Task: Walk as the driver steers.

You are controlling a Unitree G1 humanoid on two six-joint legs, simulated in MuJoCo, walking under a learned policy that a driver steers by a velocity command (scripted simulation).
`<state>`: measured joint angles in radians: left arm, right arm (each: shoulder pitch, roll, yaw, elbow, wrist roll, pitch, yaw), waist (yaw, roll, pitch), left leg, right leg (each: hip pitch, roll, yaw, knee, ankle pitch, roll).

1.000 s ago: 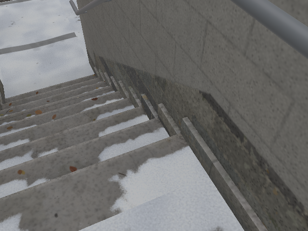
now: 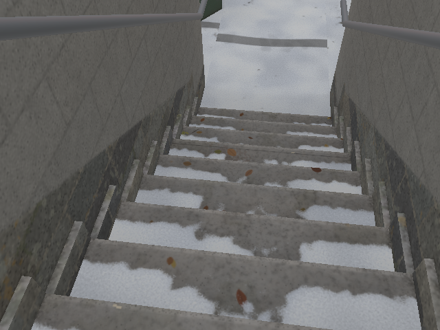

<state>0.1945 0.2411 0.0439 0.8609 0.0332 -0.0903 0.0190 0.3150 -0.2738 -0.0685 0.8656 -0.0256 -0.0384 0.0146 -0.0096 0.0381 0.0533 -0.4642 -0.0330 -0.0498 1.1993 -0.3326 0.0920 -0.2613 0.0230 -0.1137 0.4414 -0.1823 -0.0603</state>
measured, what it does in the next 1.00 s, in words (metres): walks ahead, turning right: left foot, then right foot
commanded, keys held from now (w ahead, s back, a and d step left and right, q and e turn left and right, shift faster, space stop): w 0.20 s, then w+e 0.64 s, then w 0.10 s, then w+q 0.06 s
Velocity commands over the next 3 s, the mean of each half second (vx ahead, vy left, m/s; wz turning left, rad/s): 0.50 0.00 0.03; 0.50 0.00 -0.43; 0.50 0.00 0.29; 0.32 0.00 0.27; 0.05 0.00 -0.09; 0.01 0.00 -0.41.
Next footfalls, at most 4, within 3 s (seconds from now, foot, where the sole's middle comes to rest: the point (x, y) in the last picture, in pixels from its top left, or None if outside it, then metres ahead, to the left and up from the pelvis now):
0.28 left None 0.26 0.11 -0.78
0.74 right None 0.40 -0.08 -0.78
1.34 left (234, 281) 0.70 0.00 -0.95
1.82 right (270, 238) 0.97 -0.16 -1.12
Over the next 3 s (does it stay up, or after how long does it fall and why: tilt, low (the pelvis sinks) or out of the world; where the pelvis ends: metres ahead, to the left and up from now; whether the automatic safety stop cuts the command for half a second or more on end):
stays up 0.90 -0.04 -0.35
